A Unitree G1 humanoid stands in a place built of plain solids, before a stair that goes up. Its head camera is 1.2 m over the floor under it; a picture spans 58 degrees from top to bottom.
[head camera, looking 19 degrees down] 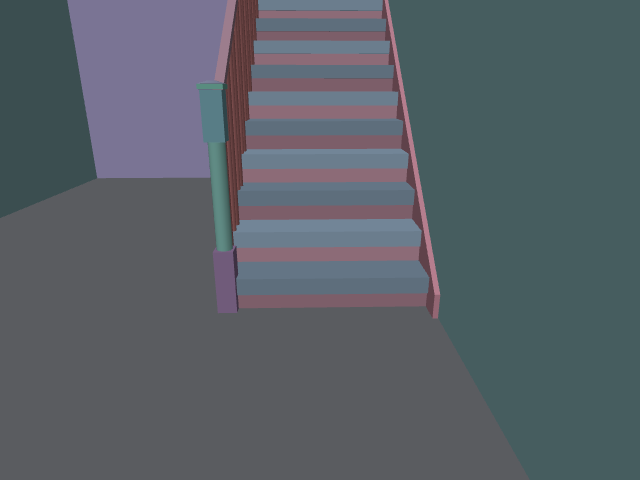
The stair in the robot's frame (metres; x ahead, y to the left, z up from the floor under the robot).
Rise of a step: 0.20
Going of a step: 0.24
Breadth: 1.20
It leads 1 degrees to the left of straight ahead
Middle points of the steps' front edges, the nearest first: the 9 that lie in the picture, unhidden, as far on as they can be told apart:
2.25 -0.08 0.19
2.49 -0.02 0.39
2.74 -0.02 0.59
2.98 -0.01 0.79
3.22 0.00 0.99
3.47 0.00 1.19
3.71 0.01 1.40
3.95 0.01 1.60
4.20 0.02 1.80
